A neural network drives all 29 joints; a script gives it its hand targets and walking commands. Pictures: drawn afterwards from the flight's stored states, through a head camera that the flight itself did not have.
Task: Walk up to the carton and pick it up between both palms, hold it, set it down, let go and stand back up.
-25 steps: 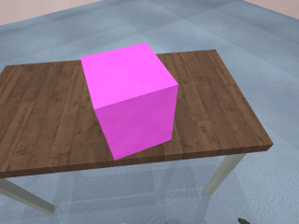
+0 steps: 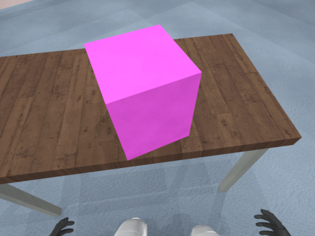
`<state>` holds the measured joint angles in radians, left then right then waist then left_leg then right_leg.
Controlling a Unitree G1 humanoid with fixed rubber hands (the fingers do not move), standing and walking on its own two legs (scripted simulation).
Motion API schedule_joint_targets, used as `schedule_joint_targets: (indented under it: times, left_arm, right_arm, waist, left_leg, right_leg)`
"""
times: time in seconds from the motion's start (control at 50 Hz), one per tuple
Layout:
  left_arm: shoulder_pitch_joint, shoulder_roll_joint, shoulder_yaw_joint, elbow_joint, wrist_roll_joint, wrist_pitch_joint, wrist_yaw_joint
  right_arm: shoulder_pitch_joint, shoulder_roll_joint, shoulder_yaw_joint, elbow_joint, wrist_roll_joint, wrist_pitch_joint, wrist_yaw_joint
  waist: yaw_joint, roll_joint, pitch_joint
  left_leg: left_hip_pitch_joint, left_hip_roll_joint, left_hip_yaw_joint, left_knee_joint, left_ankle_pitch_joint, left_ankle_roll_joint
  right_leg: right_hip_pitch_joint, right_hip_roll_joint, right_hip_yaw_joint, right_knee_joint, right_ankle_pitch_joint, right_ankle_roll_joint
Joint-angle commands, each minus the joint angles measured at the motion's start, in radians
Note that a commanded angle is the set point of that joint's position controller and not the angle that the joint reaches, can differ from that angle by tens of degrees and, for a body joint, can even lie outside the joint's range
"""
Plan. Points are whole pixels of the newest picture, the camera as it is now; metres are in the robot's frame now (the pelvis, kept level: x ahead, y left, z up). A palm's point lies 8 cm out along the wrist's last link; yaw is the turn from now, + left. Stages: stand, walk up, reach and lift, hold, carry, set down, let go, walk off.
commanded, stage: walk up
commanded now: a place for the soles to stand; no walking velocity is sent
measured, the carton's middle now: (142, 95) +0.45 +0.04 +0.08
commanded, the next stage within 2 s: none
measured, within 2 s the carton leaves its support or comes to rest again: neither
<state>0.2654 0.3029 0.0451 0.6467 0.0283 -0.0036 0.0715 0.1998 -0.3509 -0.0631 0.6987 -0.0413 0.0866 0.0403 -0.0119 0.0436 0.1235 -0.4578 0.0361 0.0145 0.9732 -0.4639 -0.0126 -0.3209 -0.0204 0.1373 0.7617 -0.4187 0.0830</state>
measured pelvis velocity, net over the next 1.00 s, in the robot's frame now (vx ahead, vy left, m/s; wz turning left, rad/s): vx -0.02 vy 0.03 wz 0.05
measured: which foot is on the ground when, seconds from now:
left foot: down 0.00-1.00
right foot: down 0.00-0.04, up 0.06-0.28, down 0.30-1.00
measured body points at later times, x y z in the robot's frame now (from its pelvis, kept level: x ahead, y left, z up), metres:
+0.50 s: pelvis -0.02 +0.05 +0.02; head +0.00 +0.06 +0.47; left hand +0.14 +0.27 -0.10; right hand +0.03 -0.22 -0.10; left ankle +0.03 +0.13 -0.71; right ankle +0.00 -0.08 -0.71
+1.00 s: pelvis -0.02 +0.03 +0.02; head -0.02 +0.03 +0.47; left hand +0.06 +0.29 -0.10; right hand +0.08 -0.23 -0.09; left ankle +0.03 +0.13 -0.71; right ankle +0.00 -0.08 -0.71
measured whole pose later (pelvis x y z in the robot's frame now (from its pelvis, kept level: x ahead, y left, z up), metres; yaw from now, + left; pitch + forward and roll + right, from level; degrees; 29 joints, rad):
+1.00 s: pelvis -0.02 +0.03 +0.02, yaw +3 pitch -2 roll +0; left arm 0.25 0.27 -0.01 0.81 0.01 0.00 -0.01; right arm 0.32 -0.25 -0.02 0.71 0.00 -0.01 0.01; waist 0.00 -0.01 0.04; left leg -0.32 -0.02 0.02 0.57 -0.21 0.03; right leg -0.26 -0.04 -0.12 0.59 -0.29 -0.02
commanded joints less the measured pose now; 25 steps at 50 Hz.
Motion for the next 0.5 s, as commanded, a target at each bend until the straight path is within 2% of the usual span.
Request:
schedule_joint_targets:
  times: [0.0, 0.02, 0.04, 0.06, 0.08, 0.1, 0.12, 0.14, 0.16, 0.18, 0.2, 0.22, 0.24, 0.26, 0.28, 0.3, 0.32, 0.34, 0.36, 0.38, 0.4, 0.42, 0.44, 0.46, 0.48]
  left_arm:
    - [-0.054, 0.176, 0.036, -0.103, -0.011, 0.005, -0.02]
    - [-0.012, 0.095, 0.02, -0.122, -0.018, 0.011, -0.025]
    - [0.019, 0.098, 0.022, -0.139, -0.026, 0.024, -0.012]
    - [-0.034, 0.13, 0.027, -0.129, -0.02, 0.026, 0.002]
    - [-0.055, 0.15, 0.043, -0.123, -0.024, 0.023, 0.0]
    - [-0.063, 0.137, 0.037, -0.107, -0.029, 0.018, -0.009]
    - [-0.047, 0.121, 0.035, -0.093, -0.026, 0.017, -0.017]
    - [-0.014, 0.098, 0.032, -0.098, -0.031, 0.014, -0.027]
    - [-0.025, 0.079, 0.019, -0.1, -0.028, 0.01, -0.03]
    - [-0.047, 0.069, 0.012, -0.103, -0.018, 0.009, -0.041]
    - [0.01, 0.068, 0.015, -0.089, -0.017, 0.01, -0.048]
    - [-0.016, 0.055, 0.016, -0.092, -0.009, 0.014, -0.054]
    - [-0.018, 0.055, 0.008, -0.085, -0.002, 0.013, -0.056]
    - [-0.01, 0.063, 0.011, -0.093, -0.001, 0.01, -0.06]
    - [0.019, 0.067, 0.012, -0.077, 0.005, 0.01, -0.069]
    - [0.014, 0.106, 0.019, -0.075, 0.009, 0.006, -0.07]
    - [-0.02, 0.148, 0.019, -0.087, 0.008, -0.004, -0.075]
    - [-0.054, 0.141, 0.023, -0.067, -0.009, 0.003, -0.077]
    - [-0.127, 0.102, 0.009, -0.087, -0.01, -0.001, -0.079]
    - [-0.113, 0.078, -0.003, -0.077, -0.018, -0.004, -0.083]
    - [-0.124, 0.088, -0.006, -0.064, -0.009, -0.004, -0.082]
    - [-0.079, 0.082, -0.011, -0.05, -0.013, -0.005, -0.077]
    - [-0.094, 0.078, -0.008, -0.047, -0.016, -0.01, -0.081]
    - [-0.081, 0.073, -0.015, -0.028, -0.015, -0.008, -0.084]
    - [-0.088, 0.088, -0.011, -0.029, -0.004, -0.008, -0.082]
  right_arm:
    - [0.131, -0.038, -0.012, -0.099, 0.005, -0.071, -0.001]
    - [0.116, -0.15, -0.047, -0.111, -0.002, -0.082, -0.008]
    - [0.115, -0.211, -0.054, -0.119, 0.027, -0.079, -0.013]
    - [0.122, -0.193, -0.051, -0.12, 0.035, -0.089, -0.015]
    - [0.106, -0.182, -0.056, -0.115, 0.029, -0.082, -0.023]
    - [0.022, -0.135, -0.037, -0.14, 0.023, -0.079, -0.033]
    - [0.02, -0.128, -0.033, -0.131, 0.021, -0.078, -0.044]
    - [0.026, -0.119, -0.022, -0.133, 0.018, -0.076, -0.049]
    - [0.044, -0.091, -0.015, -0.126, 0.029, -0.08, -0.053]
    - [0.05, -0.077, -0.013, -0.12, 0.02, -0.084, -0.055]
    - [0.072, -0.1, -0.027, -0.116, 0.016, -0.082, -0.053]
    - [0.067, -0.092, -0.017, -0.122, 0.024, -0.089, -0.06]
    - [0.088, -0.095, -0.025, -0.105, 0.03, -0.088, -0.056]
    - [0.101, -0.087, -0.015, -0.109, 0.039, -0.088, -0.059]
    - [0.086, -0.08, -0.01, -0.109, 0.041, -0.087, -0.058]
    - [0.1, -0.061, -0.008, -0.12, 0.053, -0.091, -0.053]
    - [0.117, -0.036, -0.001, -0.105, 0.066, -0.094, -0.045]
    - [0.114, -0.026, -0.002, -0.097, 0.064, -0.093, -0.047]
    - [0.119, -0.056, -0.006, -0.103, 0.047, -0.092, -0.04]
    - [0.103, -0.05, -0.007, -0.091, 0.04, -0.094, -0.035]
    - [0.112, -0.041, -0.009, -0.087, 0.042, -0.104, -0.031]
    - [0.129, -0.066, -0.013, -0.094, 0.04, -0.11, -0.023]
    - [0.133, -0.08, -0.023, -0.089, 0.05, -0.118, -0.024]
    - [0.135, -0.065, -0.008, -0.083, 0.042, -0.124, -0.026]
    - [0.134, -0.069, -0.014, -0.094, 0.041, -0.127, -0.029]
  waist:
    - [-0.05, -0.19, -0.186]
    - [-0.033, 0.065, -0.212]
    - [-0.059, 0.218, -0.258]
    - [-0.07, 0.133, -0.249]
    - [-0.068, 0.074, -0.206]
    - [-0.042, 0.035, -0.16]
    - [-0.037, 0.065, -0.129]
    - [-0.019, 0.139, -0.149]
    - [-0.027, 0.122, -0.131]
    - [-0.032, 0.092, -0.164]
    - [-0.029, 0.1, -0.228]
    - [-0.022, 0.078, -0.201]
    - [-0.01, 0.065, -0.167]
    - [0.003, 0.065, -0.198]
    - [0.03, 0.066, -0.188]
    - [0.017, 0.014, -0.196]
    - [0.009, -0.115, -0.191]
    - [-0.007, -0.129, -0.18]
    - [-0.016, -0.073, -0.117]
    - [-0.003, -0.062, -0.125]
    - [-0.016, -0.073, -0.098]
    - [0.011, -0.01, -0.133]
    - [0.003, 0.03, -0.129]
    - [0.006, -0.025, -0.112]
    - [-0.006, -0.045, -0.1]
  left_leg:
    - [0.291, 0.02, -0.034, -0.538, 0.27, 0.027]
    - [0.425, 0.19, -0.258, -0.54, 0.431, 0.105]
    - [0.415, 0.371, -0.458, -0.553, 0.73, 0.277]
    - [0.274, 0.431, -0.57, -0.566, 0.647, 0.349]
    - [0.271, 0.359, -0.459, -0.588, 0.536, 0.315]
    - [0.227, 0.331, -0.345, -0.572, 0.52, 0.29]
    - [0.212, 0.309, -0.297, -0.562, 0.452, 0.26]
    - [0.25, 0.276, -0.3, -0.545, 0.429, 0.259]
    - [0.241, 0.283, -0.267, -0.519, 0.597, 0.265]
    - [0.265, 0.246, -0.208, -0.513, 0.637, 0.247]
    - [0.329, 0.247, -0.201, -0.5, 0.619, 0.228]
    - [0.315, 0.272, -0.228, -0.481, 0.629, 0.232]
    - [0.244, 0.259, -0.229, -0.472, 0.657, 0.216]
    - [0.196, 0.236, -0.218, -0.46, 0.575, 0.19]
    - [0.134, 0.247, -0.207, -0.483, 0.41, 0.15]
    - [0.087, 0.213, -0.207, -0.489, 0.31, 0.086]
    - [0.033, 0.12, -0.106, -0.47, 0.133, 0.041]
    - [0.18, 0.057, -0.056, -0.446, 0.029, 0.031]
    - [0.178, 0.05, -0.075, -0.471, -0.006, 0.044]
    - [0.207, 0.054, -0.07, -0.484, 0.037, 0.058]
    - [0.167, 0.095, -0.122, -0.526, 0.076, 0.065]
    - [0.144, 0.111, -0.135, -0.563, 0.108, 0.074]
    - [0.122, 0.124, -0.153, -0.596, 0.108, 0.078]
    - [0.098, 0.142, -0.179, -0.626, 0.068, 0.083]
    - [0.072, 0.172, -0.214, -0.665, 0.027, 0.067]
  right_leg:
    - [-0.051, -0.097, 0.029, 0.066, 0.536, -0.152]
    - [-0.23, 0.0, -0.053, 0.301, 0.233, -0.085]
    - [-0.256, 0.078, -0.052, 0.446, -0.283, -0.048]
    - [-0.189, 0.053, 0.051, 0.487, -0.311, -0.056]
    - [-0.224, 0.06, 0.053, 0.51, -0.262, -0.05]
    - [-0.237, 0.032, 0.051, 0.515, -0.196, -0.057]
    - [-0.212, 0.019, 0.024, 0.456, -0.175, -0.041]
    - [-0.23, 0.002, 0.011, 0.339, -0.191, -0.035]
    - [-0.201, -0.009, -0.027, 0.254, -0.193, -0.03]
    - [-0.149, -0.021, -0.085, 0.165, -0.179, -0.027]
    - [-0.126, 0.002, -0.111, 0.123, -0.161, -0.028]
    - [-0.116, -0.004, -0.115, 0.062, -0.118, -0.042]
    - [-0.028, -0.002, -0.136, -0.03, -0.055, -0.061]
    - [0.078, 0.005, -0.13, -0.162, 0.029, -0.081]
    - [0.155, -0.002, -0.101, -0.27, 0.158, -0.094]
    - [0.232, -0.052, -0.02, -0.314, 0.179, -0.111]
    - [0.185, -0.14, 0.092, -0.33, 0.049, -0.158]
    - [0.008, -0.17, 0.065, -0.34, -0.072, -0.201]
    - [-0.047, -0.152, 0.057, -0.342, -0.126, -0.183]
    - [-0.073, -0.135, 0.028, -0.356, -0.117, -0.167]
    - [-0.014, -0.1, -0.027, -0.327, -0.021, -0.139]
    - [0.065, -0.081, -0.06, -0.262, 0.096, -0.126]
    - [0.09, -0.069, -0.083, -0.238, 0.114, -0.122]
    - [0.095, -0.069, -0.089, -0.251, 0.095, -0.123]
    - [0.103, -0.077, -0.1, -0.239, 0.088, -0.109]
